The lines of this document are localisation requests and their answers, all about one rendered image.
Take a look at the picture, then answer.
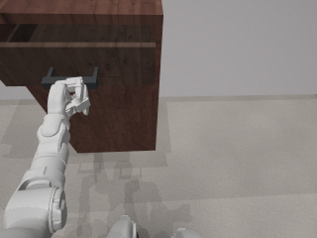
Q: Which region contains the drawer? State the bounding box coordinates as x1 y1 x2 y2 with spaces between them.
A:
0 24 156 86

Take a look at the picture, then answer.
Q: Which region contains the robot left forearm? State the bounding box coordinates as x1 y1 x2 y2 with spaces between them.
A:
3 113 70 229

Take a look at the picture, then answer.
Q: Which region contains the robot left upper arm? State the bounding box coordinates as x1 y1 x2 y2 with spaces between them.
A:
0 186 67 238

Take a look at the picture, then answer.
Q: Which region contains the cabinet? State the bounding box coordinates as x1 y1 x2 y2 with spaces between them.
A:
0 0 163 154

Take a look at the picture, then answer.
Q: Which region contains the robot left shin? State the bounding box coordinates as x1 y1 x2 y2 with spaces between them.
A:
120 215 131 220

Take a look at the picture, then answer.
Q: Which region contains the handle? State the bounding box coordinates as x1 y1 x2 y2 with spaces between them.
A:
41 66 99 90

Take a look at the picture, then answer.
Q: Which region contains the robot left thigh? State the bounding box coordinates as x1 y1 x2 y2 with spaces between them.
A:
106 219 138 238

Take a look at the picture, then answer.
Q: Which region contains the robot left hand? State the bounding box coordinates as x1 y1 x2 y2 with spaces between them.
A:
48 76 91 121

